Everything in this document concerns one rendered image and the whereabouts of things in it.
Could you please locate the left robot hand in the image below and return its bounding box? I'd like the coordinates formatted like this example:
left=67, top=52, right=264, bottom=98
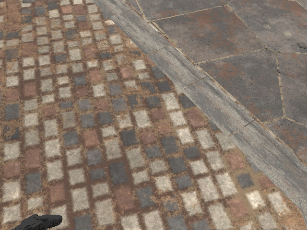
left=12, top=214, right=62, bottom=230

